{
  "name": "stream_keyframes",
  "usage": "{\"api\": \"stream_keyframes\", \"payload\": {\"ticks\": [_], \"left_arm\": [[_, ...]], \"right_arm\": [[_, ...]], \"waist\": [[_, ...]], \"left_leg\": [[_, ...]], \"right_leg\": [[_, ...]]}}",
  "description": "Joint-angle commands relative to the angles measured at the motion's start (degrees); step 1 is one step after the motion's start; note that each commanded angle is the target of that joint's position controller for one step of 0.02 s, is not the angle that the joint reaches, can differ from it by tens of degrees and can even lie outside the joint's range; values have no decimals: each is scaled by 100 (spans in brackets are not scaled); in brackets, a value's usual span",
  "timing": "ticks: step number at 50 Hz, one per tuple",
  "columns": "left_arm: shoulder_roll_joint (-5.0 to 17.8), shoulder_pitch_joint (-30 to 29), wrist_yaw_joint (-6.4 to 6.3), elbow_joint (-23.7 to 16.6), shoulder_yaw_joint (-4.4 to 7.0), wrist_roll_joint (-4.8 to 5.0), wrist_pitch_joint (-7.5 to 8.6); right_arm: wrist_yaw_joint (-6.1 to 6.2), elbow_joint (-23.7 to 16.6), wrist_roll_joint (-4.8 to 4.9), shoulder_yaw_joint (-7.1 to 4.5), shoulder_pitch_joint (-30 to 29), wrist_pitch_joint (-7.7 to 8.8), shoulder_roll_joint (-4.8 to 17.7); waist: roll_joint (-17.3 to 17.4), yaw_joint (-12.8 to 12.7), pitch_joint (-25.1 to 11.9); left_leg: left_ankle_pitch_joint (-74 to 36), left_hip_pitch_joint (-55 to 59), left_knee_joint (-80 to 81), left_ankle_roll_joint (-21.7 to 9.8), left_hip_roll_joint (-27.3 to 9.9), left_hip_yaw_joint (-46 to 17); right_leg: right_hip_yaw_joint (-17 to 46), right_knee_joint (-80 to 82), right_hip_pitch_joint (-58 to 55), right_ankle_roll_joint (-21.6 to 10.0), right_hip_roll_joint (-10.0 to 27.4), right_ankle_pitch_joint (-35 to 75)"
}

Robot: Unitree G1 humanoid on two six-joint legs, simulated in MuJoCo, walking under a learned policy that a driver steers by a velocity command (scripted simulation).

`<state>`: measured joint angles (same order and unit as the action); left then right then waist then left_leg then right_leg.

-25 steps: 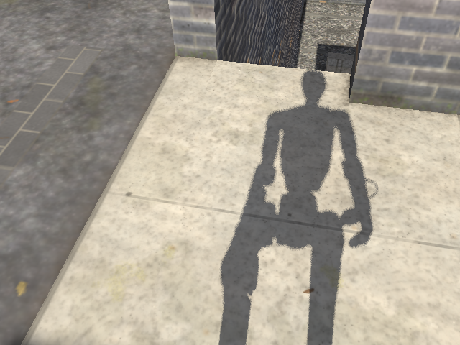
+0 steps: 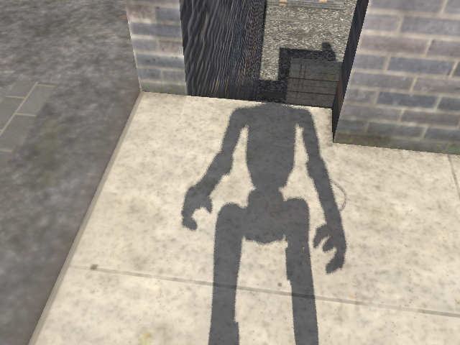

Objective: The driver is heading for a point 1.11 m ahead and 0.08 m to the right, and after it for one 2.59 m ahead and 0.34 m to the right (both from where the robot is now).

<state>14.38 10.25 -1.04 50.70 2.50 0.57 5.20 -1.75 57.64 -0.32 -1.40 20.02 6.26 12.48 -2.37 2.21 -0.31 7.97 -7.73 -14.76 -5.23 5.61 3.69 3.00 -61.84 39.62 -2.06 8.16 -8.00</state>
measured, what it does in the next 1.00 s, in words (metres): walks ahead: right foot, then left foot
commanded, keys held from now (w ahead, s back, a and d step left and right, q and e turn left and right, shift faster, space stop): w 1.00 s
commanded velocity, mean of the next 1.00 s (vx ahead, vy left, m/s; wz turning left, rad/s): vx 0.50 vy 0.00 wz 0.00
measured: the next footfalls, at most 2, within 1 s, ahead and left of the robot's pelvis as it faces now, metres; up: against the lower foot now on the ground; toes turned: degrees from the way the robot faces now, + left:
right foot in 0.28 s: +0.34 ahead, -0.16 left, +0.00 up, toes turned -2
left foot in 0.86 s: +0.66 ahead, +0.07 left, +0.00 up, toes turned +3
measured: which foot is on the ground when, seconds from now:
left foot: down 0.00-0.28, up 0.30-0.84, down 0.86-1.00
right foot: up 0.00-0.26, down 0.28-0.86, up 0.88-1.00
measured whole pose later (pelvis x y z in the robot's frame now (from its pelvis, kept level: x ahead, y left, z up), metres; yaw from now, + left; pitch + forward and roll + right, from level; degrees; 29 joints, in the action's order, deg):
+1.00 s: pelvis +0.56 -0.01 -0.01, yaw +0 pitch +1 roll +0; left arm 14.7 17.3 -0.2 55.5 2.8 1.4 5.6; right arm -1.9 51.6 0.1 -3.1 9.6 5.8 13.9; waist -1.5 -0.2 1.5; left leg 8.4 -19.9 -26.6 -3.8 1.8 3.7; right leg 1.6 -67.4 23.5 -3.0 2.7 -21.1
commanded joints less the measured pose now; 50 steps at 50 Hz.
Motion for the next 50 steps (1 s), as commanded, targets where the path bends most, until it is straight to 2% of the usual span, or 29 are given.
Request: {"api": "stream_keyframes", "payload": {"ticks": [1, 4, 7, 10, 12, 13, 14, 15, 16, 17, 18, 19, 20, 21, 23, 26, 32, 37, 39, 41, 42, 43, 44, 45, 46, 47, 48, 49, 50], "left_arm": [[218, -33, -2, -290, 54, -42, 18], [139, -702, 60, -463, 13, -6, 62], [147, -1208, 157, -631, -19, 50, 84], [229, -1462, 283, -813, -19, 71, 146], [399, -1117, 326, -783, 46, 70, 191], [566, -559, 318, -635, 142, 62, 204], [874, 517, 281, -309, 301, 61, 207], [1414, 1641, 219, -106, 426, -11, 178], [1599, 1795, 283, -6, 444, -75, 161], [980, 1564, 287, -70, 290, -33, 176], [736, 1006, 268, -185, 209, -7, 182], [628, 505, 282, -287, 155, -23, 177], [489, 272, 308, -314, 119, -52, 179], [369, 227, 326, -268, 80, -99, 188], [386, 400, 331, -123, 89, -86, 212], [617, 679, 239, 35, 150, -88, 197], [707, 1174, 102, 246, 148, -22, 98], [751, 1589, 67, 511, 184, 20, -8], [811, 1552, 35, 550, 220, 37, -58], [912, 1352, 20, 515, 255, 36, -102], [905, 1213, 20, 484, 248, 26, -133], [768, 1148, 23, 416, 187, -16, -146], [320, 1609, 62, 302, 43, -84, -81], [-70, 1932, 116, 397, -89, -40, 68], [559, 1403, 141, 318, 76, 134, 174], [747, 909, 134, 143, 121, 204, 227], [789, 654, 72, 117, 154, 155, 229], [703, 653, 32, 121, 193, 83, 172], [549, 805, 22, 153, 190, 63, 87]], "right_arm": [[125, -330, 24, -133, -150, 57, 806], [173, -254, 90, -150, 185, 14, 908], [180, -125, 131, -168, 509, -47, 953], [208, -43, 135, -203, 628, -140, 991], [222, -74, 133, -240, 473, -196, 1086], [221, -115, 118, -238, 324, -225, 1100], [216, -179, 65, -179, 247, -243, 956], [217, -362, -60, -67, 324, -215, 727], [136, -305, 62, 130, 1087, -63, -47], [121, -271, 205, -26, 679, 69, 696], [113, -459, 293, -110, 87, 139, 985], [159, -510, 252, -120, -187, 138, 943], [192, -529, 161, -159, -306, 93, 874], [189, -520, 139, -170, -185, 13, 758], [201, -483, 134, -166, -39, -115, 545], [224, -691, 77, -201, -574, -185, 563], [156, -1052, 84, -169, -1809, -122, 425], [11, -1338, 148, -129, -2545, -56, 437], [-62, -1415, 157, -139, -2585, -10, 497], [-83, -1330, 154, -224, -2138, 22, 686], [-63, -1135, 142, -330, -1479, 26, 856], [-17, -814, 128, -479, -421, 19, 1162], [35, -649, 1, -612, 506, -2, 1703], [3, -584, 29, -553, 672, -25, 1618], [5, -610, 98, -432, 365, -10, 1192], [17, -739, 123, -367, -217, -7, 999], [16, -835, 79, -308, -714, -7, 829], [-7, -851, 12, -259, -933, 11, 675], [-29, -804, -32, -226, -979, 27, 569]], "waist": [[400, -191, 360], [441, 52, 389], [487, 241, 509], [543, 218, 566], [677, -49, 349], [716, -382, 9], [630, -844, -646], [-227, -1120, -1617], [-1767, -670, -2251], [-988, -818, -1802], [-625, -719, -1019], [-46, -510, -661], [74, -360, -374], [-64, -189, -327], [-116, -79, -209], [-25, -128, 65], [-72, -471, 333], [-99, -661, 587], [-140, -570, 559], [-287, -271, 246], [-307, 97, -146], [-171, 530, -800], [855, 522, -1743], [1789, 386, -2343], [1330, 435, -1678], [1018, 286, -914], [576, 91, -494], [566, -113, -260], [683, -271, -242]], "left_leg": [[-775, -393, 947, -874, -1622, -1124], [-799, -81, 908, -701, -1535, -895], [-683, 437, 737, -678, -1694, -897], [-889, 1028, 384, -608, -1975, -990], [-1783, 1164, -60, -492, -2029, -968], [-2786, 1093, -709, -385, -1863, -799], [-3160, 625, -1933, -219, -1526, -546], [-1371, -669, -3969, 0, -1075, -214], [2315, -2842, -5622, 267, -91, -574], [2313, -3459, -6244, 142, -453, -1191], [1727, -3670, -6200, 53, -745, -1039], [1180, -3362, -5941, 88, -1047, -884], [879, -3135, -5602, 131, -1210, -837], [678, -2809, -5390, 147, -1345, -858], [540, -2652, -5117, 216, -1376, -758], [-55, -3218, -4442, 359, -1437, -710], [-1427, -3258, -2498, 415, -1225, -476], [-1131, -3438, -1753, 286, -1083, -424], [-749, -3302, -1575, 154, -1022, -398], [-394, -2414, -1460, -4, -771, -195], [-405, -1461, -1372, -129, -555, -15], [-567, 91, -1485, -334, -685, -191], [-265, 2408, -1488, -1035, -2144, -2260], [543, 3278, -533, -1515, -2872, -4462], [1008, 2770, -316, -1207, -2654, -4104], [714, 1832, -171, -971, -2498, -3255], [66, 923, 21, -817, -2271, -2587], [-351, 271, 207, -727, -2055, -2121], [-456, -85, 381, -687, -1910, -1850]], "right_leg": [[3, 963, 193, 120, 135, 912], [-201, 2124, -37, 142, -101, 1472], [-270, 2700, -27, 136, -227, 1363], [-252, 3077, 1, -41, -309, 819], [-380, 3273, -662, -216, -493, 402], [-551, 3373, -1484, -343, -699, 338], [-508, 3327, -2928, -545, -708, 450], [1008, 3287, -4754, -960, 553, 499], [3738, 4170, -6387, -1816, 1567, -603], [3720, 4447, -6051, -1548, 1372, -985], [2750, 4512, -5221, -1277, 1192, -507], [2060, 4666, -4366, -1161, 972, 225], [1574, 4850, -3760, -1105, 741, 641], [1245, 5020, -3429, -1048, 576, 795], [865, 5239, -3142, -1115, 432, 1181], [557, 5423, -3163, -1155, 427, 1550], [97, 5582, -3426, -920, 240, 1214], [119, 5306, -4280, -904, 558, 1205], [140, 5051, -4556, -839, 702, 1541], [65, 4540, -4586, -722, 680, 2771], [-106, 3798, -4442, -613, 485, 3662], [-323, 2546, -3761, -431, 162, 3543], [-592, 305, -1705, -88, -512, 1419], [87, -974, -327, 34, -1233, -2501], [477, -1537, 280, -93, -860, -2385], [255, -1432, 448, -174, -539, -1794], [114, -1121, 158, -163, -249, -1260], [106, -811, -195, -146, -72, -971], [134, -629, -549, -139, 35, -795]]}}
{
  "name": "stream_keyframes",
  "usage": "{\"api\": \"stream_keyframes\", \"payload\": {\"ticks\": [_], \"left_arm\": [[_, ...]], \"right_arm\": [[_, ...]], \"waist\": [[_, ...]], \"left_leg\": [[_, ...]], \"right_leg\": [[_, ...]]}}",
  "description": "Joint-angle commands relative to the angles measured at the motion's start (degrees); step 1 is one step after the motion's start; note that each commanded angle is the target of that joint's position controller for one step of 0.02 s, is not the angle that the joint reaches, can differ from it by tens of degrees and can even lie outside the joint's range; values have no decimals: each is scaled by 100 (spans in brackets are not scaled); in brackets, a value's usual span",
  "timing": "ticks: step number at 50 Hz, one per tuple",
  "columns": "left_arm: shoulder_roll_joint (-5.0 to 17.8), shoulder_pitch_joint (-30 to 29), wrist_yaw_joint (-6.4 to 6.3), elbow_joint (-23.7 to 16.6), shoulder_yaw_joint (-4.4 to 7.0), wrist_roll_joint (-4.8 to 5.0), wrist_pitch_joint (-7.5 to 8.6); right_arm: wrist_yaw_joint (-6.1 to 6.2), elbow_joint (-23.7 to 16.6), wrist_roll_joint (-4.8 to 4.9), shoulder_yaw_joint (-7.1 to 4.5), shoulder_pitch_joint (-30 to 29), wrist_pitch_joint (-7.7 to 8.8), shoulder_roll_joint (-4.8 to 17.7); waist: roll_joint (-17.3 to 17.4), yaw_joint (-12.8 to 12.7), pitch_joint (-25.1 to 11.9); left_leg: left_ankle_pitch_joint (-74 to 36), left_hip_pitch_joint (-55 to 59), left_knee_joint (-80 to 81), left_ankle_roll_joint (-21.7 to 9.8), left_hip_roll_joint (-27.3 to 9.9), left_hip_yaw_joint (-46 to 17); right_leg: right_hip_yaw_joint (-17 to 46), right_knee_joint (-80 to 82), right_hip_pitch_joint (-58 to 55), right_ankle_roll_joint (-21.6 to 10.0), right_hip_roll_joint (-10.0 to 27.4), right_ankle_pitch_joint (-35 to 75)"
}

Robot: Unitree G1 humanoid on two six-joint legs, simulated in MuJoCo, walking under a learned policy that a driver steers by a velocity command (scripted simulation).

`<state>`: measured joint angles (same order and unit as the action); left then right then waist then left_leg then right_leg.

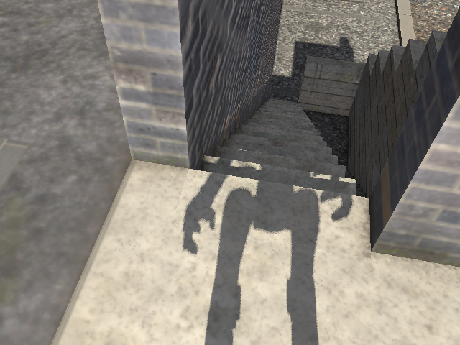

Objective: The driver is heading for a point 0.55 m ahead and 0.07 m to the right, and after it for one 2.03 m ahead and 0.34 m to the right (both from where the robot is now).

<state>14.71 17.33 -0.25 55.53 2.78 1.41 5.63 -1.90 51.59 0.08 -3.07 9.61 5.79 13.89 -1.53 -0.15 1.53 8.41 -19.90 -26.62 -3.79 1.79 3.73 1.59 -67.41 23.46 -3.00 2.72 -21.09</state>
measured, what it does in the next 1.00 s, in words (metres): walks ahead: right foot, then left foot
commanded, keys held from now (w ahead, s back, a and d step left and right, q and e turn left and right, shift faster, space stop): w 0.56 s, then no key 0.44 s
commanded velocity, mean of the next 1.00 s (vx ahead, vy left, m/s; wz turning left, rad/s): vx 0.38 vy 0.00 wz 0.00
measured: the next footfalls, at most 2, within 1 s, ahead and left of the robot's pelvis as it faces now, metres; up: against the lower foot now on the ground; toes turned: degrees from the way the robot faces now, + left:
right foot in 0.42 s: +0.40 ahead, -0.14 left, +0.00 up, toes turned -3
left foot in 0.90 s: +0.62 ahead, +0.08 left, +0.00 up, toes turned +3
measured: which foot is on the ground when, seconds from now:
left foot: down 0.00-0.42, up 0.44-0.88, down 0.90-1.00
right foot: up 0.00-0.40, down 0.42-0.94, up 0.96-1.00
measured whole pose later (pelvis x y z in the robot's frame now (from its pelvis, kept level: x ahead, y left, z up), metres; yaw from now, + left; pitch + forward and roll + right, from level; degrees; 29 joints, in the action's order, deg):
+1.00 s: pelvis +0.48 -0.01 +0.00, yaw +0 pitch +2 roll -1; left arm 10.3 13.5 2.7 53.5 4.2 -2.2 4.6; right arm 0.1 51.6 -0.3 -3.2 3.3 7.3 13.5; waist 1.2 -2.3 0.1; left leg 5.8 -23.9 -27.3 -3.2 -0.6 3.3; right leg -0.6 -47.3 13.4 1.5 -0.6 -35.2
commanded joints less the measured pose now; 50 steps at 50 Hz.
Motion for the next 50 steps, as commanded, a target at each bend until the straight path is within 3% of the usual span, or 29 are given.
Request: {"api": "stream_keyframes", "payload": {"ticks": [1, 4, 8, 11, 15, 18, 20, 21, 22, 23, 24, 25, 26, 27, 28, 30, 31, 33, 34, 36, 39, 42, 44, 45, 46, 47, 48, 49, 50], "left_arm": [[362, 212, -66, -295, 149, -25, -29], [367, -105, -99, -425, 181, -78, -133], [354, -886, -47, -695, 188, -121, -113], [233, -1501, 24, -854, 118, -86, -93], [281, -2104, 139, -1091, 64, -35, -54], [406, -1997, 249, -1157, 74, 4, 34], [613, -1074, 273, -875, 222, -49, 52], [923, -47, 238, -550, 367, -96, 50], [1478, 872, 197, -391, 502, -215, 37], [1374, 1065, 235, -307, 443, -196, 24], [974, 727, 241, -377, 320, -111, 38], [730, 192, 221, -509, 236, -124, 41], [556, -249, 229, -595, 166, -145, 41], [61, 43, 70, -345, 49, -695, 87], [-22, -26, 43, -372, 38, -730, 65], [57, -32, 105, -398, 79, -597, 134], [158, -31, 153, -414, 104, -577, 185], [232, -64, 242, -474, 149, -595, 230], [260, -211, 298, -555, 160, -587, 217], [305, 81, 366, -381, 193, -504, 194], [235, 216, 410, -262, 205, -480, 184], [322, -29, 376, -285, 283, -442, 138], [280, -43, 315, -251, 317, -347, 71], [226, 322, 319, -117, 320, -234, 69], [-111, 1022, 292, -137, 232, -148, 51], [-391, 1233, 320, -218, 100, -229, 61], [62, 236, 303, -463, 240, -332, -35], [66, -350, 286, -631, 255, -393, -110], [165, -347, 208, -535, 280, -467, -142]], "right_arm": [[-22, -142, -64, -62, 112, 88, 431], [57, 21, -41, -117, 382, 109, 693], [181, 157, -38, -115, 712, 38, 778], [211, 281, 11, -123, 998, 18, 848], [219, 501, 56, -162, 1364, -72, 913], [250, 570, 54, -201, 1349, -161, 936], [222, 485, 66, -219, 1101, -218, 1011], [216, 406, 40, -165, 1014, -226, 877], [178, 288, -31, -21, 1453, -157, 429], [129, 421, 12, 88, 1801, -19, 107], [104, 355, 153, -55, 1371, 78, 688], [116, 216, 239, -94, 872, 137, 869], [162, 167, 205, -111, 626, 130, 835], [61, 276, -751, 118, 839, 197, 131], [2, 311, -758, 145, 892, 175, -133], [-130, 419, -442, 85, 880, 154, 134], [-168, 373, -376, 64, 760, 144, 210], [-151, 235, -347, 85, 380, 87, 135], [-133, 141, -345, 112, 144, 43, 85], [-86, 30, -356, 177, -88, -66, -96], [-16, -91, -334, 86, -392, -152, 162], [129, -148, -245, 3, -643, -69, 252], [167, -170, -66, -113, -656, 61, 474], [184, -161, 0, -172, -674, 165, 613], [207, -261, 18, -206, -680, 238, 935], [172, -196, 69, -172, 8, 221, 991], [196, 32, -42, -210, 821, 193, 889], [277, 98, -48, -352, 863, 224, 1215], [341, 10, 6, -409, 423, 194, 1135]], "waist": [[639, -98, -393], [526, -117, -136], [481, 66, 20], [461, 289, 121], [464, 481, 343], [561, 296, 271], [565, -239, -272], [395, -649, -938], [-593, -663, -1891], [-1370, -552, -2423], [-860, -586, -1800], [-554, -524, -1058], [-160, -335, -636], [-290, -162, -180], [-337, -16, 47], [-235, 70, 3], [-203, 112, -75], [-96, 159, -235], [8, 162, -239], [-184, 75, -194], [-249, 6, -146], [-160, 8, -155], [1, 33, -291], [150, -21, -569], [782, -400, -1619], [1498, -231, -2491], [1364, 339, -2172], [1076, 405, -1568], [757, 230, -1036]], "left_leg": [[-622, 947, 1699, -868, -1441, -1652], [-1030, 816, 1945, -966, -1386, -1264], [-1305, 1134, 2003, -814, -1239, -893], [-1184, 1303, 2021, -720, -1174, -684], [-1140, 2094, 1753, -767, -1479, -783], [-1732, 2505, 1323, -686, -1693, -854], [-3476, 2374, 345, -564, -1494, -643], [-3417, 1745, -899, -382, -1142, -377], [-1241, -253, -3170, -4, -437, -53], [2539, -1587, -4493, 126, 213, -671], [2447, -2180, -5109, 25, -169, -1048], [1922, -2383, -5069, -45, -447, -882], [1381, -2186, -4745, -28, -710, -767], [1005, -1848, -4206, -181, -833, -1063], [740, -1722, -3986, -174, -863, -1015], [376, -1679, -3673, -96, -848, -789], [156, -1677, -3524, 17, -842, -685], [-320, -1698, -2909, 324, -878, -479], [-505, -1390, -2429, 457, -859, -299], [-875, -894, -1856, 565, -748, -145], [-853, -999, -1279, 426, -677, -351], [-759, -1007, -702, 320, -700, -480], [-1217, -428, -146, 41, -474, -277], [-2175, 280, 141, -291, -372, -126], [-4326, 1842, -206, -1125, -1032, -616], [-4346, 3498, 4, -1969, -2083, -2226], [-3557, 3456, 574, -1828, -2350, -2911], [-2379, 2917, 853, -1456, -2190, -2748], [-1492, 2102, 1091, -1145, -2017, -2316]], "right_leg": [[231, 57, 922, -17, 598, 599], [161, 634, 1282, 140, 660, 1144], [99, 2014, 1625, 280, 588, 2256], [-108, 2931, 1358, 285, 383, 2711], [-133, 3532, 1615, 185, 274, 2324], [-194, 3808, 1283, -39, 168, 1709], [-515, 3980, -136, -270, -224, 1751], [-324, 3845, -1657, -482, -80, 2069], [1730, 3869, -3930, -1212, 1366, 2028], [3757, 4698, -4759, -1737, 2050, 1429], [3335, 4859, -4267, -1457, 1880, 920], [2502, 5027, -3402, -1232, 1710, 1036], [1926, 5251, -2557, -1101, 1471, 1376], [1609, 5652, -1890, -1101, 1165, 531], [1400, 5823, -1505, -1075, 1088, 550], [896, 5956, -1372, -1248, 962, 1588], [674, 5922, -1321, -1311, 939, 2463], [171, 5703, -1331, -1349, 884, 4248], [-139, 5627, -1063, -1274, 733, 4617], [-292, 5540, -752, -1226, 705, 4832], [-41, 5332, -1411, -1156, 1005, 4589], [59, 4984, -2077, -913, 1148, 4340], [12, 4413, -2141, -662, 944, 4203], [-122, 4009, -2037, -421, 550, 4343], [-464, 3421, -1630, -13, -16, 3203], [-491, 2542, -309, 427, -461, 482], [-233, 1464, 398, 602, -559, -2162], [56, 804, 862, 534, -269, -2462], [140, 534, 854, 534, 55, -2178]]}}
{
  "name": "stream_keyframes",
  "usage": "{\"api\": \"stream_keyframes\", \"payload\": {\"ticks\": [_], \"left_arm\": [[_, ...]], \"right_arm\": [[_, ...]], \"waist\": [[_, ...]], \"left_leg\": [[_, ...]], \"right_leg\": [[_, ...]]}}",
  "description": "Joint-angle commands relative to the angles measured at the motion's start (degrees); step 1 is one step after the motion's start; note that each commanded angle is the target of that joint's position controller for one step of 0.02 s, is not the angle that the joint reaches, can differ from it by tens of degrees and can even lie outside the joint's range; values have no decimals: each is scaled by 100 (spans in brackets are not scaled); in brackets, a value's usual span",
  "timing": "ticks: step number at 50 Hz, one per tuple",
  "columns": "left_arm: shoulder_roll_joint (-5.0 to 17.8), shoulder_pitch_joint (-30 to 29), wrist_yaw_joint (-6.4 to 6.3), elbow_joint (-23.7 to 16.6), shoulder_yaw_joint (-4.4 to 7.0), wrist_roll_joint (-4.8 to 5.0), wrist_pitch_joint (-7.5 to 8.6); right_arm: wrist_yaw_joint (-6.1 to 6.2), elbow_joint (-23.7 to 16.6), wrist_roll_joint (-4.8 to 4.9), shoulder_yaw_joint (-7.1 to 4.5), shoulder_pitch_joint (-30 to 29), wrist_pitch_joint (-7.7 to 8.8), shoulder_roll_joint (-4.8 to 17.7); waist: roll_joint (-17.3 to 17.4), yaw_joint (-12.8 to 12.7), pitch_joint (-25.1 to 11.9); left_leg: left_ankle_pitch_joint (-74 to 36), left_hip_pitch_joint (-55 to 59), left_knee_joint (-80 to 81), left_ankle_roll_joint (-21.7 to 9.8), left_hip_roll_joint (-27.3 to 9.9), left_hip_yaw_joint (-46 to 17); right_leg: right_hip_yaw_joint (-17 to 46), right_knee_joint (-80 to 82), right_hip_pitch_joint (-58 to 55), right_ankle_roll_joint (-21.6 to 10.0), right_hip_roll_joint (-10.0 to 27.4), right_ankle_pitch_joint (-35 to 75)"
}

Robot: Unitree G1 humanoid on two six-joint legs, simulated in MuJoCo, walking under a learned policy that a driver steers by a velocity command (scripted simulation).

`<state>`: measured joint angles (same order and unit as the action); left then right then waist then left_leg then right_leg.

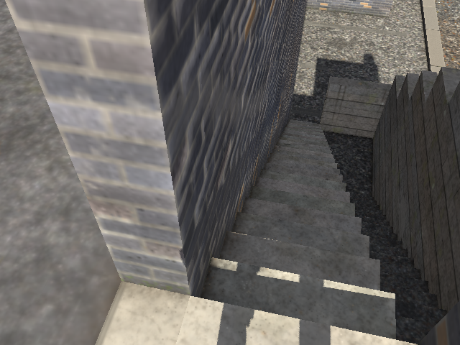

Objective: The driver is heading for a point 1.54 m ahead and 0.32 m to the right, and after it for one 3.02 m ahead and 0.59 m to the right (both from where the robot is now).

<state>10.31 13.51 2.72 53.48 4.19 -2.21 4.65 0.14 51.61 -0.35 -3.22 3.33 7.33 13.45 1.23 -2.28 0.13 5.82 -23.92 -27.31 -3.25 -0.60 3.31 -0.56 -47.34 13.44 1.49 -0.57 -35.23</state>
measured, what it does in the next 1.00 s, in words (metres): steps on the spot: right foot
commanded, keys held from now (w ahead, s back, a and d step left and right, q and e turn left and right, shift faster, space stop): no key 1.00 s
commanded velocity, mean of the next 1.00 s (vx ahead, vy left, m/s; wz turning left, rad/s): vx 0.02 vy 0.00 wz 0.00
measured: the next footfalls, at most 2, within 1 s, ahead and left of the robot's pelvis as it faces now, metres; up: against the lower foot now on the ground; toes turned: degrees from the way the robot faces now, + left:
right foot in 0.20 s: +0.05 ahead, -0.14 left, +0.00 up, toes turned -4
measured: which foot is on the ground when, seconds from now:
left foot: down 0.00-1.00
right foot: up 0.00-0.18, down 0.20-1.00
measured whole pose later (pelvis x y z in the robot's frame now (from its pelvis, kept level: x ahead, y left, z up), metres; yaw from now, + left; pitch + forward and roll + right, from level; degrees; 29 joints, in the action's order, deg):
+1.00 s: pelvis +0.06 -0.01 +0.00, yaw +1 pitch +0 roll +0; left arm 16.0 4.8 1.9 57.4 2.8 0.4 3.8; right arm -2.4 48.4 0.3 -4.0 7.7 6.5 16.2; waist 0.0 -2.4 1.5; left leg 14.4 -18.8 -32.7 -2.0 0.7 3.2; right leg -3.8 -33.0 11.0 0.8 2.9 -22.4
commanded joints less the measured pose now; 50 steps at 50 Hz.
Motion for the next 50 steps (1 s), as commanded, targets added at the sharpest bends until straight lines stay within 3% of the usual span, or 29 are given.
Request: {"api": "stream_keyframes", "payload": {"ticks": [1, 2, 3, 5, 6, 8, 10, 11, 12, 13, 14, 15, 17, 21, 31, 50], "left_arm": [[407, 297, -152, -177, 87, -120, -45], [197, 389, -180, -64, 34, -137, -31], [91, 512, -164, 6, 1, -82, -19], [215, 813, -12, 187, 35, 34, -51], [292, 801, 67, 208, 40, 75, -74], [490, 779, 163, 218, 67, 164, -57], [657, 537, 104, 97, 63, 147, 35], [812, 39, 88, -113, 12, 234, 91], [1003, -375, 123, -124, 38, 208, 106], [1035, -565, 145, -106, 72, 202, 96], [904, -756, 133, -148, 46, 253, 99], [754, -831, 115, -162, 9, 262, 93], [791, -604, 91, -63, 21, 252, 61], [862, -346, 53, 44, 52, 220, 8], [1037, -728, -31, -5, 59, 245, 6], [1352, -1049, -103, 129, -8, 264, -16]], "right_arm": [[153, -138, 139, -293, 489, 8, 810], [154, -243, 182, -228, 171, 17, 549], [74, -315, 125, -165, 15, 0, 397], [-54, -485, 68, -216, -417, 61, 533], [-117, -538, 100, -231, -547, 88, 572], [-310, -512, 195, -213, -564, 41, 596], [-525, -384, 169, -140, -118, -91, 397], [-502, -389, 163, -131, 287, -137, 294], [-370, -505, 117, -217, 329, -138, 514], [-286, -585, 79, -251, 73, -137, 683], [-249, -628, 57, -243, -7, -119, 660], [-239, -597, 91, -231, 22, -92, 599], [-290, -614, 148, -174, 37, 0, 451], [-331, -677, 121, -210, 90, -1, 514], [-253, -742, 84, -240, 213, -20, 644], [-241, -674, 73, -235, 292, -6, 1028]], "waist": [[325, 139, -644], [285, 5, -422], [111, -146, -441], [5, -399, -579], [16, -401, -600], [-54, -456, -504], [-79, -294, -367], [-358, 128, -201], [-578, 423, -9], [-591, 363, 41], [-473, 368, -51], [-402, 339, -124], [-330, 199, -283], [-337, 40, -375], [-282, -17, -372], [-154, -15, -362]], "left_leg": [[-834, 1723, 1410, -1057, -1574, -1906], [-730, 1150, 1551, -988, -1371, -1602], [-1207, 745, 1509, -970, -1220, -1271], [-1769, 359, 1209, -843, -835, -646], [-1727, 360, 1020, -791, -741, -536], [-811, 287, 603, -665, -704, -670], [519, 255, 522, -421, -778, -1142], [1351, 592, 472, -190, -483, -904], [1417, 967, 330, -11, -85, -388], [1253, 1282, 274, 41, -79, -282], [1087, 1464, 329, -13, -162, -364], [894, 1489, 389, -74, -185, -426], [104, 1499, 312, -163, -161, -427], [-719, 1573, 119, -207, -147, -384], [-758, 1321, -89, -244, -170, -408], [-472, 1337, -155, -294, -276, -535]], "right_leg": [[329, -1333, 1463, 124, 548, -537], [263, -1212, 1136, 179, 610, -223], [242, -1086, 648, 242, 656, 96], [-6, -552, 99, 367, 645, 774], [-114, -145, 19, 452, 641, 1057], [-337, 1027, -324, 485, 587, 2096], [-92, 1521, -342, 114, 750, 2697], [310, 1964, 298, -409, 1001, 2531], [500, 2247, 1051, -808, 1067, 1391], [491, 2499, 1411, -795, 1010, 454], [416, 2525, 1357, -639, 932, 491], [334, 2439, 1128, -514, 857, 818], [234, 2265, 693, -422, 811, 1575], [67, 2116, 497, -414, 752, 2157], [-21, 1987, 314, -398, 675, 2402], [-93, 2013, 234, -339, 559, 2370]]}}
